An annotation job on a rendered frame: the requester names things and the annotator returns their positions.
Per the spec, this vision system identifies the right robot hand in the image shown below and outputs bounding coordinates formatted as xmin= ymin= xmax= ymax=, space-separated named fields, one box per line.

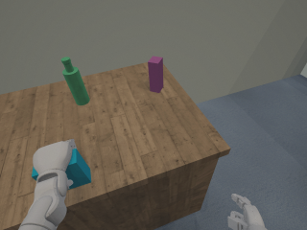
xmin=227 ymin=194 xmax=265 ymax=230

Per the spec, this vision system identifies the robot left forearm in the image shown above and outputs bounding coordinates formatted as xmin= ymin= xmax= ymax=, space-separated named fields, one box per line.
xmin=18 ymin=169 xmax=67 ymax=230

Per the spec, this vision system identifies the sponge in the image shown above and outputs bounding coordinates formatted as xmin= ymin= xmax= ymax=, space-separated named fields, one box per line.
xmin=32 ymin=149 xmax=91 ymax=190

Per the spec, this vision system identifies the left robot hand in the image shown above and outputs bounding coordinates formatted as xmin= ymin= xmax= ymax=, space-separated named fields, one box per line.
xmin=33 ymin=139 xmax=77 ymax=190

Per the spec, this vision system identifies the table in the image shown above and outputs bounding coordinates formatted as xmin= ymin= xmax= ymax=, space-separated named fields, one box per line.
xmin=0 ymin=62 xmax=231 ymax=230

